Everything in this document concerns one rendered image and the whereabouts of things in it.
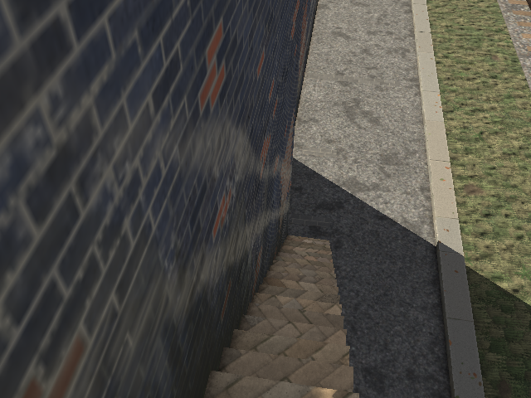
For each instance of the stairs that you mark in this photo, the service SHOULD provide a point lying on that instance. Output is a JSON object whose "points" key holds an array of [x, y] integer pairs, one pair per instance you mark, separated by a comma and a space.
{"points": [[291, 343]]}

